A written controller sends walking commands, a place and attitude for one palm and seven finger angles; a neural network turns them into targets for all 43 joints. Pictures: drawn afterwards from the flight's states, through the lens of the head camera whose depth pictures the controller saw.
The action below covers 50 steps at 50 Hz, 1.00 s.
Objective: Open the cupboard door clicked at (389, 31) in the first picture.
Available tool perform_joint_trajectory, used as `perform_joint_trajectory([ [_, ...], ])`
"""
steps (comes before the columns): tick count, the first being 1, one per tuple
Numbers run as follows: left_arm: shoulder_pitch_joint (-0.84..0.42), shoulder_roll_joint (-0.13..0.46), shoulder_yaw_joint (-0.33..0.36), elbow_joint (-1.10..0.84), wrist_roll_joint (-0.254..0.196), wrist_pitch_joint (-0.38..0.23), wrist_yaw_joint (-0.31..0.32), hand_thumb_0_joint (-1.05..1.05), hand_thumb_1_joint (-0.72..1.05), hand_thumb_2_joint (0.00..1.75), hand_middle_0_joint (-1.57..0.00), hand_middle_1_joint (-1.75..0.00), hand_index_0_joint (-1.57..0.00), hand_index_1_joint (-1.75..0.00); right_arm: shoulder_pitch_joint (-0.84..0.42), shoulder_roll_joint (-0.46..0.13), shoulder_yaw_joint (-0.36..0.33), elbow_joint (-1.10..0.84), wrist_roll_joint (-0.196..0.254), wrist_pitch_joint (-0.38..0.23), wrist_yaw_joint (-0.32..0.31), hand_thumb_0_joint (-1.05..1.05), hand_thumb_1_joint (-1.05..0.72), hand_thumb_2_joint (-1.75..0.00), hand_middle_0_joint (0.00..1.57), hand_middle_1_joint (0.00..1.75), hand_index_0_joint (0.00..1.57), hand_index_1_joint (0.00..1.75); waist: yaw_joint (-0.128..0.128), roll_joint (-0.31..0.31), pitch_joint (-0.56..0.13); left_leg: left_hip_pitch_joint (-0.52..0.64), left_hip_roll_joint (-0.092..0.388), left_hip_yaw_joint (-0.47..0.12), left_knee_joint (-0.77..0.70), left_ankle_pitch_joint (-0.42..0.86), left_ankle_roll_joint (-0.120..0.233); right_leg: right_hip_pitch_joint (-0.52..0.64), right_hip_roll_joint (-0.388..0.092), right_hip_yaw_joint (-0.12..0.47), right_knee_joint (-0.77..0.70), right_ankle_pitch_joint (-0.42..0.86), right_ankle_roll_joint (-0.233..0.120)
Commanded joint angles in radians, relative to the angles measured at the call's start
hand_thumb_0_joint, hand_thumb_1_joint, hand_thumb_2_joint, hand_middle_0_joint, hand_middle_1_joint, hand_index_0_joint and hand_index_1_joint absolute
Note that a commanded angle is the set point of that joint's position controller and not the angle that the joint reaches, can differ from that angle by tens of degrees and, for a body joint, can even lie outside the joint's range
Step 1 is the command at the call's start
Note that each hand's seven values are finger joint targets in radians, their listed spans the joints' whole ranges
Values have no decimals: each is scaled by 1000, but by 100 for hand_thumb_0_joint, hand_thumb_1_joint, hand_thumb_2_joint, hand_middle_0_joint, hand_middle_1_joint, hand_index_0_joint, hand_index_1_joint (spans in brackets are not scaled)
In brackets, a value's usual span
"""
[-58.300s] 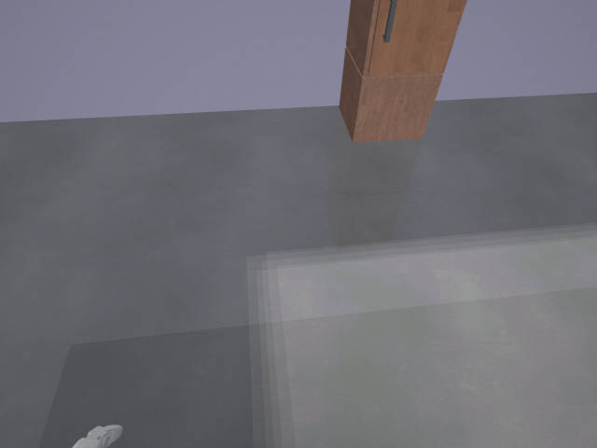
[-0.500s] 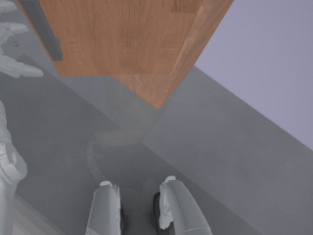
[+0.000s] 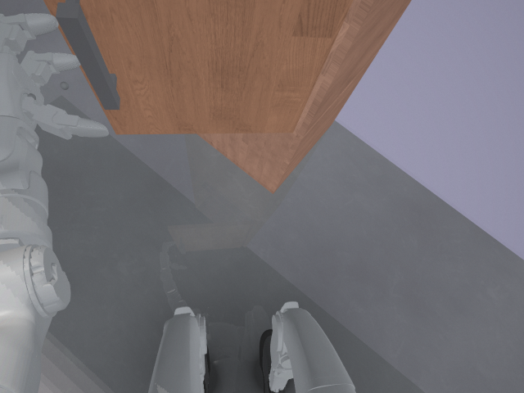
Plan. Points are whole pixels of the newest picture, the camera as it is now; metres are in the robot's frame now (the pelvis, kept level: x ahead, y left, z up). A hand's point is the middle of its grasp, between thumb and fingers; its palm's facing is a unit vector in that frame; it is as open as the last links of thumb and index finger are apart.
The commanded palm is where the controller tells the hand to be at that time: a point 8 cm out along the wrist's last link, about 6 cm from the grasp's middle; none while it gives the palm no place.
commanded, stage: slide the fingers in behind the handle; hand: left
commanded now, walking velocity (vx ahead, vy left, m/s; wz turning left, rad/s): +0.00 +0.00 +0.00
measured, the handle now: (95, 54) +0.58 +0.21 +0.05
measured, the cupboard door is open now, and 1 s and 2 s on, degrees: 44 42 43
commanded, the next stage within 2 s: close the thumb around the handle in 1.04 s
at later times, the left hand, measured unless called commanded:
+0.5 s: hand (76, 85) +0.52 +0.23 +0.04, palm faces +0.11 -0.99 -0.01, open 15.4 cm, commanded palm +0.51 +0.21 +0.04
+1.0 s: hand (102, 88) +0.52 +0.20 +0.04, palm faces +0.01 -1.00 -0.04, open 15.1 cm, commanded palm +0.51 +0.20 +0.04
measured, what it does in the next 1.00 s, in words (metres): stands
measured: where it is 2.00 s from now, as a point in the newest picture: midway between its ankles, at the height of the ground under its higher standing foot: (236, 385)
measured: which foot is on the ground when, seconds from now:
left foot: down 0.00-1.00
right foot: down 0.00-1.00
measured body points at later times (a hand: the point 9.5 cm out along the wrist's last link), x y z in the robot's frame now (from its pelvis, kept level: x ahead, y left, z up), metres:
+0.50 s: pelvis +0.00 +0.00 +0.00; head +0.18 +0.05 +0.41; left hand +0.51 +0.28 +0.05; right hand +0.03 -0.27 -0.11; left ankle +0.03 +0.10 -0.60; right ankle +0.03 -0.12 -0.60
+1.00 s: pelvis +0.01 +0.01 +0.00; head +0.18 +0.06 +0.42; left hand +0.52 +0.25 +0.05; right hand +0.03 -0.25 -0.11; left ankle +0.03 +0.10 -0.60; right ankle +0.03 -0.12 -0.60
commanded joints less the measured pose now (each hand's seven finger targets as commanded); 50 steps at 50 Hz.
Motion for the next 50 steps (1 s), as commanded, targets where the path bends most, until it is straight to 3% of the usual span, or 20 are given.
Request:
perform_joint_trajectory([
  [1,-483,109,-87,-236,21,-88,-30,0,-50,30,-30,-120,-30,-120,206,-204,-76,-11,-5,-3,-8,0,-90,-90,20,30,20,30,-73,243,-560,639,7,-102,-148,452,-13,67,37,46,-139,251,-20],
  [4,-458,86,-104,-206,25,-85,-24,0,-50,30,-30,-120,-30,-120,200,-198,-76,-13,-5,-1,-5,0,-90,-90,20,30,20,30,-71,227,-549,609,0,-92,-146,442,-8,96,38,51,-146,258,-21],
  [6,-478,43,-138,-242,24,-98,-27,0,-50,30,-30,-120,-30,-120,203,-196,-80,-10,-7,-1,-3,0,-90,-90,20,30,20,30,-72,271,-586,674,3,-103,-147,482,-16,64,36,46,-139,265,-24],
  [11,-504,3,-174,-222,21,-97,-19,0,-50,30,-30,-120,-30,-120,199,-194,-81,1,-9,0,0,0,-90,-90,20,30,20,30,-93,238,-558,644,-2,-98,-144,457,-11,78,38,47,-148,272,-23],
  [12,-508,21,-156,-223,21,-99,-16,0,-50,30,-30,-120,-30,-120,201,-196,-83,3,-10,1,-1,0,-90,-90,20,30,20,30,-90,215,-565,632,-3,-98,-142,449,-8,92,38,49,-149,271,-22],
  [15,-518,-44,-209,-229,22,-102,-13,0,-50,30,-30,-120,-30,-120,198,-189,-82,3,-10,-2,3,0,-90,-90,20,30,20,30,-96,249,-559,659,-5,-104,-147,455,-11,59,37,43,-144,263,-26],
  [18,-530,-33,-204,-210,29,-101,-2,0,-50,30,-30,-120,-30,-120,197,-192,-84,8,-13,0,4,0,-90,-90,20,30,20,30,-97,244,-552,641,-7,-104,-144,428,-11,59,37,44,-144,252,-27],
  [19,-522,-43,-210,-208,32,-102,3,0,-50,30,-30,-120,-30,-120,198,-192,-85,7,-13,2,4,0,-90,-90,20,30,20,30,-97,228,-555,645,-7,-106,-149,427,-12,61,37,43,-146,250,-27],
  [20,-537,-89,-247,-208,31,-104,2,0,-50,30,-30,-120,-30,-120,198,-187,-85,8,-15,-1,6,0,-90,-90,20,30,20,30,-107,265,-552,668,-8,-110,-148,445,-14,31,36,39,-142,253,-30],
  [23,-554,-85,-246,-207,40,-103,17,0,-50,30,-30,-120,-30,-120,199,-190,-87,13,-19,2,9,0,-90,-90,20,30,20,30,-105,263,-545,673,-5,-120,-152,433,-19,18,34,34,-137,243,-30],
  [26,-530,-127,-270,-218,41,-108,22,0,-50,30,-30,-120,-30,-120,202,-187,-92,11,-21,4,17,0,-90,-90,20,30,20,30,-99,273,-589,723,-4,-131,-155,485,-26,13,34,28,-134,256,-32],
  [27,-541,-152,-291,-214,40,-105,24,0,-50,30,-30,-120,-30,-120,197,-186,-93,13,-20,6,18,0,-90,-90,20,30,20,30,-111,262,-572,713,-4,-128,-153,471,-25,7,34,29,-138,256,-31],
  [34,-560,-161,-301,-207,58,-106,49,0,-50,30,-30,-120,-30,-120,198,-187,-95,19,-26,12,24,0,-90,-90,20,30,20,30,-115,266,-550,700,-6,-137,-164,432,-28,-6,32,22,-134,236,-34],
  [36,-570,-193,-324,-214,59,-109,50,0,-50,30,-30,-120,-30,-120,202,-183,-97,23,-27,13,27,0,-90,-90,20,30,20,30,-118,283,-557,731,-4,-143,-164,457,-32,-23,31,21,-134,241,-33],
  [39,-552,-178,-312,-238,57,-113,56,0,-50,30,-30,-120,-30,-120,203,-184,-99,21,-29,16,30,0,-90,-90,20,30,20,30,-106,281,-591,756,-1,-148,-166,501,-38,-4,33,18,-132,255,-36],
  [41,-540,-216,-334,-224,54,-111,54,0,-50,30,-30,-120,-30,-120,202,-180,-100,20,-27,19,33,0,-90,-90,20,30,20,30,-110,278,-587,769,1,-153,-164,523,-41,-18,34,17,-134,259,-34],
  [43,-552,-198,-323,-223,52,-111,57,0,-50,30,-30,-120,-30,-120,200,-182,-99,22,-27,22,31,0,-90,-90,20,30,20,30,-115,251,-558,736,-2,-147,-169,478,-35,0,35,17,-140,252,-32],
  [47,-533,-185,-303,-223,46,-116,60,0,-50,30,-30,-120,-30,-120,197,-179,-98,19,-25,23,31,0,-90,-90,20,30,20,30,-102,253,-572,737,-5,-143,-170,496,-35,18,36,18,-140,259,-34],
  [49,-510,-124,-223,-174,21,-107,78,0,-50,30,-30,-120,-30,-120,192,-182,-90,10,-20,24,26,0,-90,-90,20,30,20,30,-84,222,-547,677,-12,-130,-176,450,-30,53,37,20,-141,250,-34],
  [50,-504,-60,-167,-157,21,-110,92,0,-50,30,-30,-120,-30,-120,203,-189,-86,13,-23,23,23,0,-90,-90,20,30,20,30,-76,216,-543,668,-10,-130,-177,466,-29,61,38,20,-133,256,-34],
])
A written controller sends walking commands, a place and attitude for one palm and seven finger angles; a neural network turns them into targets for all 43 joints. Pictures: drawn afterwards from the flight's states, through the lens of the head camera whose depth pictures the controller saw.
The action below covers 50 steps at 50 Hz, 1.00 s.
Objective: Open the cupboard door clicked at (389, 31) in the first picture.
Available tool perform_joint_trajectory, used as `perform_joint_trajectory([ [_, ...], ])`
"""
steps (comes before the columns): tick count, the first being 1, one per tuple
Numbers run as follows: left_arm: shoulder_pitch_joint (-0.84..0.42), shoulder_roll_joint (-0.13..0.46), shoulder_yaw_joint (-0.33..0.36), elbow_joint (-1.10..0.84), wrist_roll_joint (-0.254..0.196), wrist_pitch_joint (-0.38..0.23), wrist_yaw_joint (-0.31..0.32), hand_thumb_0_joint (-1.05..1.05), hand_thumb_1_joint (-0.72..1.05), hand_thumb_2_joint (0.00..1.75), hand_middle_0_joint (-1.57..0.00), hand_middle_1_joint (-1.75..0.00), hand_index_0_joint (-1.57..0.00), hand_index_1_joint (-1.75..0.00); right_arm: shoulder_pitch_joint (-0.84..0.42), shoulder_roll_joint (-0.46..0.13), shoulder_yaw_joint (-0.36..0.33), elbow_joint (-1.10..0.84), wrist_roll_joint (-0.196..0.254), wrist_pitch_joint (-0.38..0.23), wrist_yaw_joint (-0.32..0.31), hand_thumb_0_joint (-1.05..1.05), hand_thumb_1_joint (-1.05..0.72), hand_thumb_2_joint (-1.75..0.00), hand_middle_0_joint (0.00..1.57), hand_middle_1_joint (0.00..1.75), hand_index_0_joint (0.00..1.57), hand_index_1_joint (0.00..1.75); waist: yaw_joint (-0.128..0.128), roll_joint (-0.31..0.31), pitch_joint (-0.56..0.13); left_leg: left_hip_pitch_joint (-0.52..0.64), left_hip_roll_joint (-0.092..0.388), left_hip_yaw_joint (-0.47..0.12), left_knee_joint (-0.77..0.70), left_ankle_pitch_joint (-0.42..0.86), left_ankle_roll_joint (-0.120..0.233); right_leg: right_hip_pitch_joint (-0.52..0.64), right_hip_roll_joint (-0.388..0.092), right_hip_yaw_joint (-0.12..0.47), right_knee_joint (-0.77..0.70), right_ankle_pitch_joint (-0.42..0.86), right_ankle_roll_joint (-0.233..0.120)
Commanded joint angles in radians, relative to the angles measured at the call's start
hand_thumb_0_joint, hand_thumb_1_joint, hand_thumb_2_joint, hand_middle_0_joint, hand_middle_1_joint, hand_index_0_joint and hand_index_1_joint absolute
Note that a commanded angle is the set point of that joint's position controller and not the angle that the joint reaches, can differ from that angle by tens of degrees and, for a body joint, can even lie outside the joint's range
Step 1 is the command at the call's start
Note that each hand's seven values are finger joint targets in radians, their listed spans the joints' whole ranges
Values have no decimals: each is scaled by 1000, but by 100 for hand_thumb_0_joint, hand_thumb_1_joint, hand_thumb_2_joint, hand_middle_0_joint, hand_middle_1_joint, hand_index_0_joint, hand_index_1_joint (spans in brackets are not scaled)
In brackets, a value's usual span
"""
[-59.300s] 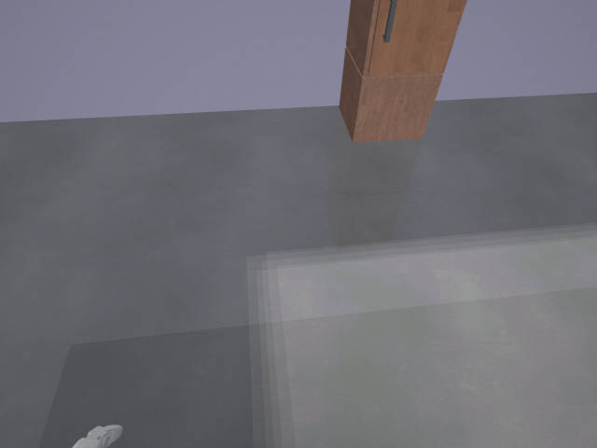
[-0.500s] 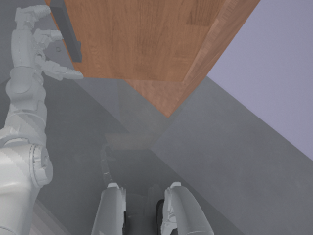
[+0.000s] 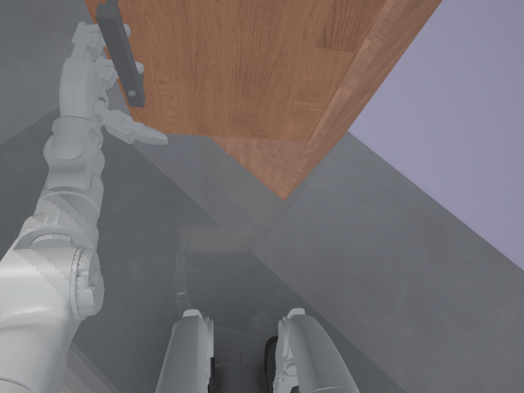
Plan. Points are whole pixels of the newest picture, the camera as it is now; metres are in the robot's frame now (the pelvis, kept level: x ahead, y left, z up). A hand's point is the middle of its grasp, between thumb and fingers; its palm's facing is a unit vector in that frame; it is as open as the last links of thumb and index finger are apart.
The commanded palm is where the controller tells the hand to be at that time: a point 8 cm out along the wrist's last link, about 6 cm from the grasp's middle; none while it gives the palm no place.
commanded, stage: slide the fingers in behind the handle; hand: left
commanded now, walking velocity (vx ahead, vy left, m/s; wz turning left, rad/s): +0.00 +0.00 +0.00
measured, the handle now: (126, 53) +0.59 +0.18 +0.04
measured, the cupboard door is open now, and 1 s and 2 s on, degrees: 42 43 81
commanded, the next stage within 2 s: close the thumb around the handle in 0.04 s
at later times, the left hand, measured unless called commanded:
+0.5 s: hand (142, 89) +0.53 +0.16 +0.04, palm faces +0.02 -1.00 -0.02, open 10.5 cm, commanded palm +0.51 +0.19 +0.03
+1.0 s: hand (141, 90) +0.53 +0.16 +0.04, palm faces +0.02 -1.00 -0.02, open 5.8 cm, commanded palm +0.50 +0.19 +0.03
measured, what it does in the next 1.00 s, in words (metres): stands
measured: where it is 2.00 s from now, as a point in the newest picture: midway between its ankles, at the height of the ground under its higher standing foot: (240, 391)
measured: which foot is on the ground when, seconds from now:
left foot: down 0.00-1.00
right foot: down 0.00-1.00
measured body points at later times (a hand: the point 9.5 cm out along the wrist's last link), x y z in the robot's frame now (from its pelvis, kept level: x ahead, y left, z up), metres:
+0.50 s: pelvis +0.00 -0.01 +0.00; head +0.18 +0.01 +0.41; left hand +0.52 +0.21 +0.04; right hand +0.00 -0.27 -0.12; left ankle +0.03 +0.09 -0.60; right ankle +0.02 -0.13 -0.60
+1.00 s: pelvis +0.00 -0.02 +0.00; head +0.18 +0.00 +0.41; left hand +0.52 +0.21 +0.04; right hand +0.01 -0.28 -0.12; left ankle +0.03 +0.09 -0.60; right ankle +0.02 -0.13 -0.60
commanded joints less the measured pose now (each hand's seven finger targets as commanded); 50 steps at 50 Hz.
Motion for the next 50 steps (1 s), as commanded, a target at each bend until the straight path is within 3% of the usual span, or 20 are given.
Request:
perform_joint_trajectory([
  [1,-475,46,10,-169,12,-63,-24,0,-50,30,-30,-120,-30,-120,211,-207,-58,-40,3,0,-15,0,-90,-90,20,30,20,30,-97,206,-535,646,19,-104,-164,467,-35,25,60,42,-112,264,-40],
  [2,-483,84,56,-163,7,-65,-11,0,-50,30,-30,-120,-30,-120,209,-206,-56,-41,2,-2,-17,0,-90,-90,20,30,20,30,-91,199,-531,616,17,-92,-157,456,-31,41,60,46,-111,268,-38],
  [3,-469,166,128,-160,12,-73,7,0,-50,30,-30,-120,-30,-120,211,-212,-52,-49,-1,-4,-19,0,-90,-90,20,30,20,30,-73,182,-546,592,17,-89,-153,456,-30,68,60,51,-104,269,-37],
  [5,-454,218,158,-163,34,-94,31,0,-50,30,-30,-120,-30,-120,212,-210,-45,-63,-3,-5,-16,0,-90,-90,20,30,20,30,-63,185,-569,572,14,-75,-145,478,-27,97,64,62,-95,287,-36],
  [7,-421,174,120,-168,55,-109,19,0,-50,30,-30,-120,-30,-120,205,-201,-44,-72,-3,-4,-9,0,-90,-90,20,30,20,30,-66,186,-552,572,19,-69,-142,490,-28,99,63,62,-96,295,-34],
  [10,-362,197,147,-191,42,-118,-4,0,-33,37,-31,-122,-31,-122,206,-207,-52,-86,2,1,-8,0,-90,-90,20,30,20,30,-50,181,-604,597,24,-68,-142,534,-29,137,66,68,-90,334,-35],
  [13,-363,205,158,-195,18,-98,-24,0,-16,44,-32,-124,-32,-124,203,-208,-51,-92,12,6,-13,0,-90,-90,20,30,20,30,-56,134,-576,530,20,-47,-144,476,-19,186,65,77,-105,342,-24],
  [15,-348,226,177,-210,13,-98,-32,0,-5,49,-33,-125,-33,-125,210,-208,-51,-96,14,4,-17,0,-90,-90,20,30,20,30,-46,135,-602,533,19,-44,-146,487,-17,210,66,82,-101,362,-26],
  [17,-337,209,168,-219,12,-96,-35,0,6,54,-34,-126,-34,-126,207,-204,-53,-93,17,5,-18,0,-90,-90,20,30,20,30,-41,146,-607,543,19,-43,-146,494,-20,201,65,81,-102,364,-24],
  [19,-344,179,146,-202,5,-89,-36,0,17,59,-35,-127,-35,-127,208,-201,-53,-85,19,2,-20,0,-90,-90,20,30,20,30,-60,113,-552,506,18,-37,-148,451,-14,202,66,84,-117,346,-19],
  [20,-360,203,163,-222,6,-96,-35,0,23,61,-35,-128,-35,-128,214,-204,-53,-83,17,0,-24,0,-90,-90,20,30,20,30,-58,126,-558,521,21,-37,-145,461,-13,195,65,85,-113,349,-21],
  [28,-342,220,165,-210,12,-105,-43,0,68,80,-38,-133,-38,-133,205,-205,-54,-78,18,-6,-28,0,-90,-90,20,30,20,30,-48,155,-566,518,18,-28,-138,462,-16,196,63,93,-113,353,-23],
  [32,-379,209,146,-202,11,-101,-48,0,90,90,-40,-135,-40,-135,203,-210,-55,-72,18,-9,-31,0,-90,-90,20,30,20,30,-69,149,-550,513,21,-32,-134,436,-13,173,64,92,-116,332,-21],
  [34,-368,226,164,-190,8,-95,-46,0,90,90,-40,-135,-40,-135,202,-210,-55,-75,19,-11,-32,0,-90,-90,20,30,20,30,-64,133,-552,483,16,-23,-130,422,-9,203,64,99,-119,338,-19],
  [40,-372,235,164,-219,4,-97,-61,0,90,90,-40,-135,-40,-135,205,-211,-56,-77,19,-14,-35,0,-90,-90,20,30,20,30,-54,172,-602,518,16,-23,-120,473,-9,208,62,103,-105,379,-23],
  [47,-363,218,149,-215,7,-90,-56,0,90,90,-40,-135,-40,-135,195,-209,-54,-77,21,-15,-33,0,-90,-90,20,30,20,30,-55,166,-587,516,18,-25,-126,459,-12,199,63,98,-111,361,-21],
  [48,-364,297,209,-192,12,-87,-52,0,90,90,-40,-135,-40,-135,200,-216,-50,-74,20,-14,-36,0,-90,-90,20,30,20,30,-48,141,-572,474,19,-22,-121,439,-9,221,64,101,-109,356,-20],
  [50,-316,272,197,-195,6,-85,-60,0,90,90,-40,-135,-40,-135,199,-209,-48,-87,22,-16,-34,0,-90,-90,20,30,20,30,-38,135,-566,456,13,-13,-130,426,-4,252,65,107,-113,363,-21],
])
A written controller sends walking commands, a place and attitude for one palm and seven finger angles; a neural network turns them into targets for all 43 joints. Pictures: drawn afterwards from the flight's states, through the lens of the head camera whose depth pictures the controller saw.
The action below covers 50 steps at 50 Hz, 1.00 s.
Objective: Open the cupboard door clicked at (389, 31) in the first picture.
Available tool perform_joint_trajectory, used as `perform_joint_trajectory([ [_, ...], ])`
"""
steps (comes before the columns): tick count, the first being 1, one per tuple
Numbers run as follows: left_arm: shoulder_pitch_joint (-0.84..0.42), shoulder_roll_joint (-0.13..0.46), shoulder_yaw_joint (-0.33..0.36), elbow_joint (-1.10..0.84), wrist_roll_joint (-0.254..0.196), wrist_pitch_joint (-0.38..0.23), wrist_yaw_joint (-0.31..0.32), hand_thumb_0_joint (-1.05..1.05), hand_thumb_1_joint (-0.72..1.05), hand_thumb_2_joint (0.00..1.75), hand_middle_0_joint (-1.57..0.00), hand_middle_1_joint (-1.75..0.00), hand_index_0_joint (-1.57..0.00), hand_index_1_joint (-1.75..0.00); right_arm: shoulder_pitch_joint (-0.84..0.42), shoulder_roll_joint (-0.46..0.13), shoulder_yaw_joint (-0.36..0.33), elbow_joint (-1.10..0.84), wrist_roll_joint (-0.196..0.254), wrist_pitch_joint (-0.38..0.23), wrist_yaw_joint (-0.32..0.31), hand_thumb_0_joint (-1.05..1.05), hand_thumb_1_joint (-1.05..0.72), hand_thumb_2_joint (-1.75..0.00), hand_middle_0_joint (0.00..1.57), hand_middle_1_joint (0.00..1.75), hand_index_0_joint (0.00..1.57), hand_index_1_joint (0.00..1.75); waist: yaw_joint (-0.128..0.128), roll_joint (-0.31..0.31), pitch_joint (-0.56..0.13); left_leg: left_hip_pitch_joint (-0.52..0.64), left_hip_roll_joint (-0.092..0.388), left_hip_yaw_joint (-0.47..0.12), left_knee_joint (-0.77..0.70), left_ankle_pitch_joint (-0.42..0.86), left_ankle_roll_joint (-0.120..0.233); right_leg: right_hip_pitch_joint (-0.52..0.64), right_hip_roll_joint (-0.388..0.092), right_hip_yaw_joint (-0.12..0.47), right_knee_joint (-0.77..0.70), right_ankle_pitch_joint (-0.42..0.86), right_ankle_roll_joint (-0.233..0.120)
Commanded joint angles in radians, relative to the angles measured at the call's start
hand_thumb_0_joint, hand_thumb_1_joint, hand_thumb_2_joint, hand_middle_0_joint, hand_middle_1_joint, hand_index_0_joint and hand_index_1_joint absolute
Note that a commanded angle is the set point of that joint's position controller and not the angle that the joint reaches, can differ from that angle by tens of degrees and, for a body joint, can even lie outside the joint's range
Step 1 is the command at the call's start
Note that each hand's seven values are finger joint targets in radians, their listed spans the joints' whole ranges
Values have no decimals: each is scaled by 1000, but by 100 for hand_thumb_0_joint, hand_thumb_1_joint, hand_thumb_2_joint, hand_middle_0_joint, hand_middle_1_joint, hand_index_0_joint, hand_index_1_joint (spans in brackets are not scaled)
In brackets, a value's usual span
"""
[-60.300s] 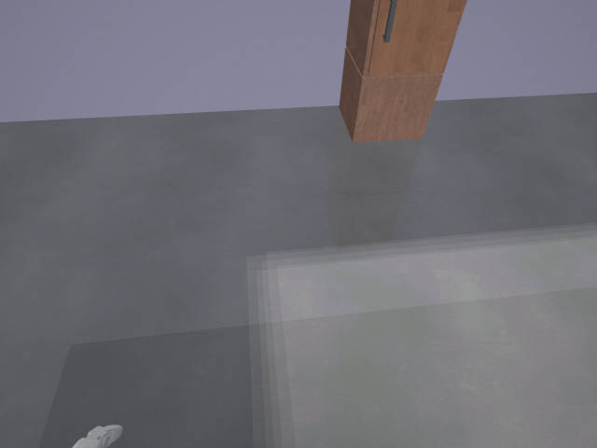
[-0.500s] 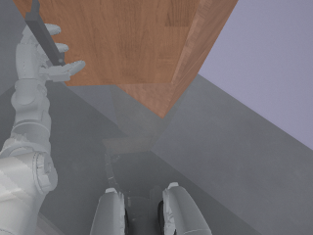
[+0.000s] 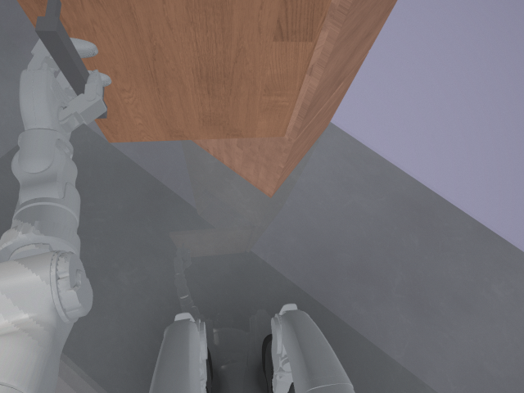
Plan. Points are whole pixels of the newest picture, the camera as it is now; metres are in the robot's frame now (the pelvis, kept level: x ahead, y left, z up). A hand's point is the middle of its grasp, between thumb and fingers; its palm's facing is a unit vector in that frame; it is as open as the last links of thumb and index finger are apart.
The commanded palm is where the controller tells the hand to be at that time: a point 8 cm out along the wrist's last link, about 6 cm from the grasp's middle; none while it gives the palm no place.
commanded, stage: pull the door open along its arc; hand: left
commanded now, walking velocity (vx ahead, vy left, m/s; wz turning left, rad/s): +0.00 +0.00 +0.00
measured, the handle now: (79, 64) +0.58 +0.22 +0.05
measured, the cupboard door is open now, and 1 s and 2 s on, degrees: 43 81 87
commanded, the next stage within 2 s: open thumb and fingers to let go in 1.06 s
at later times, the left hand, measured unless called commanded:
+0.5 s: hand (121, 177) +0.40 +0.15 +0.04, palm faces +0.10 -0.99 +0.05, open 6.1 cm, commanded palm +0.35 +0.22 +0.04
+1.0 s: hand (185, 230) +0.33 +0.08 +0.05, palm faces +0.44 -0.90 -0.01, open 6.2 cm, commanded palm +0.26 +0.11 +0.04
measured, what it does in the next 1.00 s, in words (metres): stands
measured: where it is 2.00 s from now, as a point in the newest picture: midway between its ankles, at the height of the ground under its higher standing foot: (239, 391)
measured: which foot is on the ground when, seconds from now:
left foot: down 0.00-1.00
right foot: down 0.00-1.00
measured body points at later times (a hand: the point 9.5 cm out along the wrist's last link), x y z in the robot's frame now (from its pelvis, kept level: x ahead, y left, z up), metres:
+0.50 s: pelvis +0.02 +0.01 +0.03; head +0.14 +0.02 +0.46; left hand +0.39 +0.21 +0.04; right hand +0.11 -0.24 -0.09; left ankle +0.02 +0.10 -0.60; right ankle +0.03 -0.11 -0.60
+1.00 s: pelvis +0.02 -0.04 +0.03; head +0.11 -0.04 +0.47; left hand +0.30 +0.12 +0.05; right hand +0.18 -0.25 -0.10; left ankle +0.02 +0.10 -0.60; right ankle +0.03 -0.11 -0.60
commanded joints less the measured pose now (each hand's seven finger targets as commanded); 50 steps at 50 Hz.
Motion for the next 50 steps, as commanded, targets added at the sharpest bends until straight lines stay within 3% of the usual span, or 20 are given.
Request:
perform_joint_trajectory([
  [1,-344,213,15,-230,-8,-74,-26,0,90,90,-40,-135,-40,-135,197,-189,-67,-47,3,-5,-9,0,-90,-90,20,30,20,30,-5,135,-603,462,-23,-49,-133,462,12,287,29,64,-145,392,-2],
  [7,-175,177,18,-301,-42,-75,-42,0,90,90,-40,-135,-40,-135,178,-179,-73,-72,14,-3,1,0,-90,-90,20,30,20,30,45,133,-622,497,-24,-41,-164,503,3,341,30,58,-149,433,-4],
  [9,-99,142,7,-339,-54,-73,-43,0,90,90,-40,-135,-40,-135,170,-175,-80,-83,21,-4,3,0,-90,-90,20,30,20,30,50,88,-616,490,-25,-32,-173,505,5,372,29,61,-162,454,0],
  [12,42,75,-27,-416,-74,-69,-39,0,90,90,-40,-135,-40,-135,148,-167,-86,-102,30,-7,10,0,-90,-90,20,30,20,30,76,84,-592,515,-26,-28,-201,520,0,382,28,55,-174,458,0],
  [14,137,38,-46,-468,-86,-66,-31,0,90,90,-40,-135,-40,-135,131,-164,-91,-115,36,-9,14,0,-90,-90,20,30,20,30,89,51,-561,501,-28,-19,-220,501,-1,408,29,53,-186,453,0],
  [19,430,-78,-108,-670,-112,-79,3,0,90,90,-40,-135,-40,-135,83,-148,-105,-159,45,-26,27,0,-90,-90,20,30,20,30,134,47,-533,554,-25,-7,-254,564,-12,430,26,42,-193,474,-1],
  [20,471,-106,-5,-740,-174,-83,122,0,90,90,-40,-135,-40,-135,68,-129,-103,-173,36,-34,23,0,-90,-90,20,30,20,30,197,72,-526,558,-22,-2,-274,601,-24,443,24,32,-188,477,-4],
  [21,567,-193,-85,-721,-150,-75,183,0,90,90,-40,-135,-40,-135,54,-118,-99,-173,32,-39,31,0,-90,-90,20,30,20,30,178,42,-481,552,-21,1,-279,590,-30,431,25,26,-194,462,1],
  [22,597,-224,-78,-745,-155,-74,244,0,90,90,-40,-135,-40,-135,41,-113,-98,-178,31,-40,35,0,-90,-90,20,30,20,30,181,12,-438,521,-20,2,-285,565,-32,427,22,21,-195,446,1],
  [25,628,-234,-94,-818,-83,-97,389,0,90,90,-40,-135,-40,-135,24,-108,-100,-186,9,-42,39,0,-90,-90,20,30,20,30,183,-43,-413,473,-27,2,-281,497,-33,455,19,27,-176,440,-4],
  [30,647,-338,-191,-858,73,-139,602,0,90,90,-40,-135,-40,-135,-30,-77,-97,-191,-29,-42,47,0,-90,-90,20,30,20,30,187,-42,-389,436,-40,3,-260,414,-32,428,5,39,-151,393,-10],
  [33,639,-409,-259,-836,134,-137,690,0,90,90,-40,-135,-40,-135,-67,-66,-95,-186,-40,-45,46,0,-90,-90,20,30,20,30,182,-43,-385,421,-50,6,-260,339,-30,426,-3,45,-167,341,-8],
  [35,640,-435,-290,-830,155,-128,725,0,90,90,-40,-135,-40,-135,-78,-60,-96,-182,-46,-50,38,0,-90,-90,20,30,20,30,172,-82,-399,411,-55,10,-255,310,-23,452,-2,54,-189,332,-5],
  [38,642,-490,-348,-838,170,-112,755,0,90,90,-40,-135,-40,-135,-102,-48,-95,-174,-46,-62,28,0,-90,-90,20,30,20,30,172,-84,-426,414,-63,21,-259,287,-20,496,-9,68,-213,334,-1],
  [43,735,-570,-461,-873,176,-91,737,0,90,90,-40,-135,-40,-135,-121,-32,-96,-164,-46,-90,19,0,-90,-90,20,30,20,30,164,-103,-431,427,-66,33,-258,304,-13,556,-16,85,-251,402,3],
  [46,795,-602,-506,-897,162,-90,722,0,90,90,-40,-135,-40,-135,-131,-24,-95,-159,-45,-113,14,0,-90,-90,20,30,20,30,159,-155,-410,397,-69,30,-253,292,-14,597,-31,111,-274,438,14],
  [50,909,-649,-576,-945,179,-94,714,0,90,90,-40,-135,-40,-135,-146,-14,-90,-162,-47,-142,16,0,-90,-90,20,30,20,30,165,-141,-369,395,-72,20,-256,293,-18,593,-43,118,-281,471,13],
])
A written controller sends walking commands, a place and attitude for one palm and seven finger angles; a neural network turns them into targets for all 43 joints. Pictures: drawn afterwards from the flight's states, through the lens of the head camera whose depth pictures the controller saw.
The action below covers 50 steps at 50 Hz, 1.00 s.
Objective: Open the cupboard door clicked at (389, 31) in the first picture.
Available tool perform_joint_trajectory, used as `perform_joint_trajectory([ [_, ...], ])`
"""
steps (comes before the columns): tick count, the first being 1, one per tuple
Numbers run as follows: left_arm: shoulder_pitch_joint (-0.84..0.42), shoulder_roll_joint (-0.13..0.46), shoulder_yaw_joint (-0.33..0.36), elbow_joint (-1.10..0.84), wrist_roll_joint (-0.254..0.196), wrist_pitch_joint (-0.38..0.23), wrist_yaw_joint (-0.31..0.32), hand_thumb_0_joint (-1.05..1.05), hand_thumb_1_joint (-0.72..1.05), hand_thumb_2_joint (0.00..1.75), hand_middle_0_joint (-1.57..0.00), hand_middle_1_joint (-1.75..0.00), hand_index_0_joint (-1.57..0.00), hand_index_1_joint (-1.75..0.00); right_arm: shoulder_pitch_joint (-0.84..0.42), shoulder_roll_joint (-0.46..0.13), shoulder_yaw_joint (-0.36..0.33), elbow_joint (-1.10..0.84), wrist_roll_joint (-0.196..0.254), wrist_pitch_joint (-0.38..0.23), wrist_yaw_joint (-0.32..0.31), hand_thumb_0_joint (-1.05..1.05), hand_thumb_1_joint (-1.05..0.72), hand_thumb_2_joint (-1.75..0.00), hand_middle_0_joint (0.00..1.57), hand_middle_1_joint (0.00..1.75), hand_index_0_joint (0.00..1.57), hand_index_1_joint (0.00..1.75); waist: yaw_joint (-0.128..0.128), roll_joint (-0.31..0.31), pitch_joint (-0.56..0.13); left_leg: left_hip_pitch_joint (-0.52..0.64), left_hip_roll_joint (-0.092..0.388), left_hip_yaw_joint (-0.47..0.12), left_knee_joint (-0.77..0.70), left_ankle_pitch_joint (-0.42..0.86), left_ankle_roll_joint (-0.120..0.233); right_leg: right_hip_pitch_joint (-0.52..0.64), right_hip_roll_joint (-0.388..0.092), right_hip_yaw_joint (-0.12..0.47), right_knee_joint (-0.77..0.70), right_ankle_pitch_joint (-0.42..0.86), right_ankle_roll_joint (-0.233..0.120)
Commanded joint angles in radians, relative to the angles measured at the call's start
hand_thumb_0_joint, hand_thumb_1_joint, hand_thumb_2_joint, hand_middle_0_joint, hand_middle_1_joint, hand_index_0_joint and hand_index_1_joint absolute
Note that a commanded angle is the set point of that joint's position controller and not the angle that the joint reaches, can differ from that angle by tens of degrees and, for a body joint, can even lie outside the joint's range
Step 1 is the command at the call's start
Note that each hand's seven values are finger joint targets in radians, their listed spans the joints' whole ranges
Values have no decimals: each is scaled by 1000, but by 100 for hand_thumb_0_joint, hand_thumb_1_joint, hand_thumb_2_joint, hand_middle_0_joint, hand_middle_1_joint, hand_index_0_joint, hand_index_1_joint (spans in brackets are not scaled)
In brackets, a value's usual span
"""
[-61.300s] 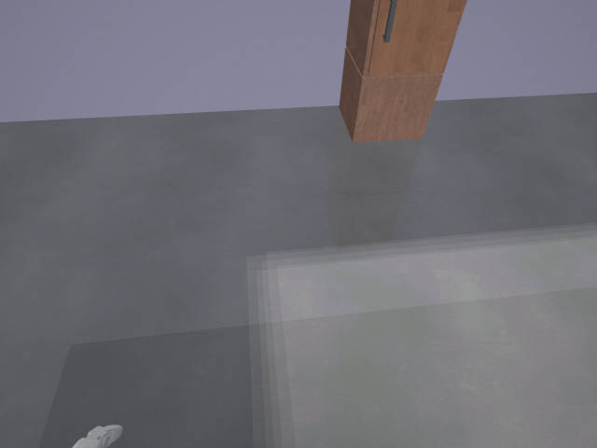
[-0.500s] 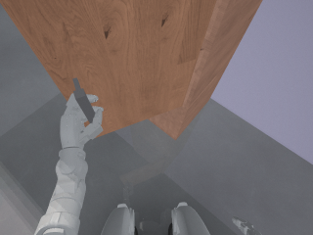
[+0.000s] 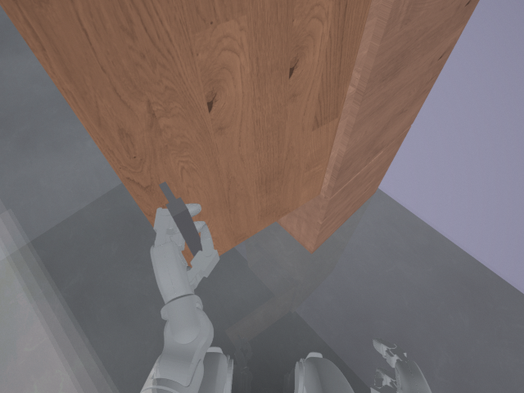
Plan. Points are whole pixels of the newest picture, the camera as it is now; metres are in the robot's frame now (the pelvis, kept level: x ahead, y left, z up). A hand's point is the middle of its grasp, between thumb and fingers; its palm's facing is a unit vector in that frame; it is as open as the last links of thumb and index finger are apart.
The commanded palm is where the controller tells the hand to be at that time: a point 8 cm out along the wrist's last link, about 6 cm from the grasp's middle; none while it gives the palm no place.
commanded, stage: pull the door open along its arc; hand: left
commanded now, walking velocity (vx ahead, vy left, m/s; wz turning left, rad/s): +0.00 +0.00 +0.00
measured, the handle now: (184, 224) +0.37 +0.14 +0.01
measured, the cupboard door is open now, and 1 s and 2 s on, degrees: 81 87 91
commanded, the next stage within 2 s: open thumb and fingers to let go in 0.06 s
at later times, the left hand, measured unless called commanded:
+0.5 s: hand (227, 267) +0.30 +0.07 +0.01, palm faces +0.35 -0.93 -0.03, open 8.8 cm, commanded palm +0.25 +0.11 +0.01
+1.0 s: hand (225, 269) +0.30 +0.07 +0.01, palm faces +0.30 -0.95 -0.03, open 14.6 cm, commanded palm +0.25 +0.10 +0.01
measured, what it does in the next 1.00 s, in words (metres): stands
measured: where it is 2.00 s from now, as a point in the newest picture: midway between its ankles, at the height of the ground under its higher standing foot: outside the picture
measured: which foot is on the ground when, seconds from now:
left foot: down 0.00-1.00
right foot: down 0.00-1.00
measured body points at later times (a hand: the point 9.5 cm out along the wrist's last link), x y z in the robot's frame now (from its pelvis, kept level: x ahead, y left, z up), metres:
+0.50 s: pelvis -0.01 -0.01 -0.01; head +0.08 -0.03 +0.43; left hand +0.27 +0.11 +0.01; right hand +0.18 -0.21 -0.13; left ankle +0.02 +0.14 -0.63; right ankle +0.00 -0.08 -0.63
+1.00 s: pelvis -0.01 +0.01 -0.01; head +0.08 +0.00 +0.43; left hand +0.28 +0.12 +0.01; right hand +0.16 -0.20 -0.13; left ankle +0.02 +0.14 -0.63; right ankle +0.00 -0.07 -0.63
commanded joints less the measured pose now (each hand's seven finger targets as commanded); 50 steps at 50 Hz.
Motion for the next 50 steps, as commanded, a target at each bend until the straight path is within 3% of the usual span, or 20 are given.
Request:
perform_joint_trajectory([
  [1,40,-81,-109,-210,35,-68,-11,0,90,90,-40,-135,-40,-135,-36,-95,-36,-133,1,-72,-5,0,-90,-90,20,30,20,30,-8,-111,-300,104,-46,16,-89,251,39,339,-28,122,-220,507,71],
  [5,42,-93,-142,-230,80,-72,5,0,90,90,-40,-135,-40,-135,-49,-89,-32,-126,-7,-104,-11,0,-90,-90,20,30,20,30,-22,-139,-266,63,-50,0,-61,212,39,309,-44,154,-228,460,75],
  [8,-128,-44,-111,-224,112,-89,36,0,90,90,-40,-135,-40,-135,-54,-90,-31,-97,-13,-116,-23,0,-90,-90,20,30,20,30,-48,-121,-255,31,-52,-1,-19,173,42,254,-57,182,-225,383,79],
  [11,-110,-32,-75,-206,96,-95,46,0,69,81,-38,-133,-38,-133,-68,-86,-32,-99,-11,-120,-32,0,-90,-90,20,30,20,30,-24,-105,-289,14,-55,1,-9,159,40,275,-63,201,-229,334,75],
  [15,-68,-51,-83,-249,62,-74,34,0,41,69,-36,-130,-36,-130,-54,-92,-40,-125,-5,-119,-32,0,-90,-90,20,30,20,30,-9,-110,-379,53,-57,5,-24,207,40,342,-57,184,-215,429,75],
  [16,-64,-70,-102,-260,55,-68,30,0,34,66,-36,-129,-36,-129,-56,-92,-40,-122,-3,-116,-33,0,-90,-90,20,30,20,30,-15,-112,-388,68,-56,8,-27,215,41,346,-58,180,-215,462,80],
  [17,-39,-78,-107,-259,47,-56,25,0,27,63,-35,-128,-35,-128,-49,-91,-38,-127,-1,-114,-32,0,-90,-90,20,30,20,30,-11,-119,-385,70,-56,7,-34,219,40,356,-57,173,-214,475,82],
  [19,-67,-75,-110,-259,41,-43,20,0,13,57,-35,-127,-35,-127,-48,-93,-36,-128,2,-110,-35,0,-90,-90,20,30,20,30,-26,-152,-347,57,-55,3,-34,202,41,345,-58,178,-227,456,87],
  [23,-95,-80,-122,-240,73,-41,31,0,-15,45,-32,-124,-32,-124,-55,-93,-33,-125,-2,-114,-37,0,-90,-90,20,30,20,30,-29,-137,-301,67,-51,-4,-36,185,44,273,-45,150,-218,372,75],
  [28,-130,-75,-109,-227,68,-55,39,0,-50,30,-30,-120,-30,-120,-64,-94,-31,-121,-3,-124,-35,0,-90,-90,20,30,20,30,-26,-141,-291,56,-51,-5,-35,156,45,248,-41,149,-222,293,71],
  [32,-127,-82,-111,-223,82,-50,53,0,-50,30,-28,-110,-28,-110,-62,-94,-32,-126,-7,-125,-32,0,-90,-90,20,30,20,30,-9,-83,-319,88,-52,2,-46,182,46,229,-27,116,-198,292,55],
  [34,-151,-97,-130,-229,92,-45,60,0,-50,30,-27,-100,-27,-100,-57,-97,-32,-125,-8,-125,-30,0,-90,-90,20,30,20,30,-20,-69,-324,109,-50,3,-50,192,48,210,-21,100,-190,300,52],
  [40,-113,-117,-141,-240,95,-17,74,0,-50,30,-22,-70,-22,-70,-50,-100,-34,-135,-9,-127,-30,0,-90,-90,20,30,20,30,-9,-81,-350,136,-46,-8,-71,230,46,216,-6,63,-172,319,41],
  [44,-136,-134,-153,-233,90,-5,79,0,-50,30,-18,-50,-18,-50,-60,-98,-30,-127,-6,-126,-29,0,-90,-90,20,30,20,30,-18,-89,-306,134,-44,-7,-78,192,46,188,-4,59,-185,266,43],
  [47,-130,-148,-159,-240,95,-2,84,0,-50,30,-16,-35,-16,-35,-66,-97,-28,-128,-9,-130,-25,0,-90,-90,20,30,20,30,-8,-62,-321,145,-44,-12,-81,202,43,173,-1,47,-169,259,37],
  [48,-138,-161,-171,-234,97,-1,85,0,-50,30,-15,-30,-15,-30,-68,-97,-27,-127,-7,-132,-24,0,-90,-90,20,30,20,30,-21,-78,-304,149,-41,-13,-80,198,45,158,1,42,-172,254,39],
  [50,-149,-159,-171,-232,104,2,89,0,-50,30,-15,-30,-15,-30,-69,-99,-27,-129,-10,-136,-24,0,-90,-90,20,30,20,30,-18,-68,-302,141,-42,-19,-79,199,45,151,3,38,-165,245,35],
])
